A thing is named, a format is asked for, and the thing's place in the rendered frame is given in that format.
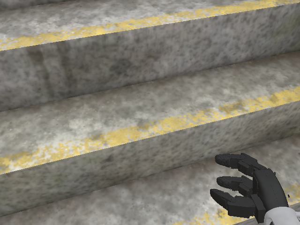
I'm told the robot right hand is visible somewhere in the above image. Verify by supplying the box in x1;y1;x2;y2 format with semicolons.
210;153;290;224

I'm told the right robot forearm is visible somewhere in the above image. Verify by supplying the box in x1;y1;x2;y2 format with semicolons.
263;206;300;225

